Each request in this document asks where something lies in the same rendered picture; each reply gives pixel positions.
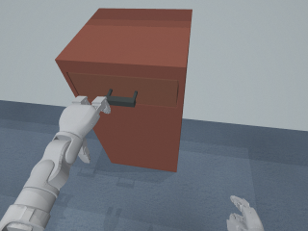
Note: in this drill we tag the robot left hand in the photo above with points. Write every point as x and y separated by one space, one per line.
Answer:
80 117

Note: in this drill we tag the drawer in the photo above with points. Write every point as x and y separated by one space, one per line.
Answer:
151 91

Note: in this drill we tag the cabinet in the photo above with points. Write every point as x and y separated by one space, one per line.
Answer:
146 43

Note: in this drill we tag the handle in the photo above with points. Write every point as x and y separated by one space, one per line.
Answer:
120 100

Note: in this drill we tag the robot left forearm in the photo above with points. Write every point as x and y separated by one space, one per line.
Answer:
31 210

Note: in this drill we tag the robot right hand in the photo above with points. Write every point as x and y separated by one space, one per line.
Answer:
249 218

